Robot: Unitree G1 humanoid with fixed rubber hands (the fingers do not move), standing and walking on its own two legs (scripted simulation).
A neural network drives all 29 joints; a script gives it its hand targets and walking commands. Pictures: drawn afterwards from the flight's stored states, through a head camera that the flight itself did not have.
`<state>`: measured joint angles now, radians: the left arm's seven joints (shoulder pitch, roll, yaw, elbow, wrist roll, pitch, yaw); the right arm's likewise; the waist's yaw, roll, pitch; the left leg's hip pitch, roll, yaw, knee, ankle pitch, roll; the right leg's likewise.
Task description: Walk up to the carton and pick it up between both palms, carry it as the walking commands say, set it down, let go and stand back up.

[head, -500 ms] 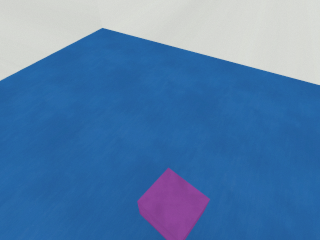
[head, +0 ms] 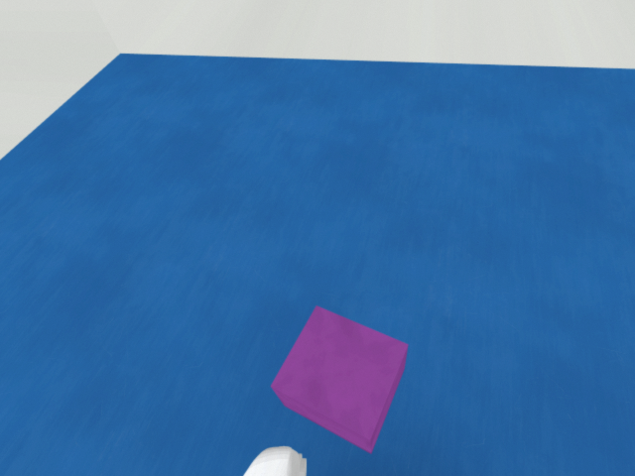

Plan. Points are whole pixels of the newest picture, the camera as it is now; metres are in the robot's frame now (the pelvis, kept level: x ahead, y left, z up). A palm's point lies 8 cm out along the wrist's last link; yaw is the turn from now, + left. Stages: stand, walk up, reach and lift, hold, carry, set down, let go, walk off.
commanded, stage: walk up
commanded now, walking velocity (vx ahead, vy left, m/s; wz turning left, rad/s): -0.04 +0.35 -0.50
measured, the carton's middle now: (342, 377) +0.46 +0.06 -0.67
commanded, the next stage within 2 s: none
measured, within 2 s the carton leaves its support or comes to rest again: neither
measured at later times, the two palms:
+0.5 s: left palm (97, 414) +0.22 +0.39 -0.11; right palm out of the picture -0.04 -0.09 -0.12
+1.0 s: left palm (45, 421) +0.21 +0.49 -0.14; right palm out of the picture +0.02 -0.02 -0.09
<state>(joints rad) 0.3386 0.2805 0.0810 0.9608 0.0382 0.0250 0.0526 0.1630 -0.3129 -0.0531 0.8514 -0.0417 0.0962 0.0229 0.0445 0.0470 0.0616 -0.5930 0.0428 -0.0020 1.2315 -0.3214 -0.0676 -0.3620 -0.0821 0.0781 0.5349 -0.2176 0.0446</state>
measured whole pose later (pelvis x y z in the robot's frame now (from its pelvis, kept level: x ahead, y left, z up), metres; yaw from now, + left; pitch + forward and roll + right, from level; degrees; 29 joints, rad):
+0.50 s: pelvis +0.02 +0.16 +0.00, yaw -13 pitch +3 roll +0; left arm 0.12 0.29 0.07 0.83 0.02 0.05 0.02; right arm 0.34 -0.24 -0.01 0.89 -0.05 0.02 -0.01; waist -0.07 -0.02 0.03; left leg -0.19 0.02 0.14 0.43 -0.29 0.03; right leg -0.44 0.02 -0.09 0.81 -0.45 0.03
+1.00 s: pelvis +0.06 +0.26 +0.00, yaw -20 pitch +0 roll -3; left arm 0.20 0.30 0.08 0.95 0.03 0.08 -0.01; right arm 0.27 -0.24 -0.04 0.88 -0.02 0.02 -0.04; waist 0.00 -0.03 0.05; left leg -0.26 0.13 0.08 0.51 -0.24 -0.02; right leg -0.46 0.02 0.01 1.08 -0.39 0.05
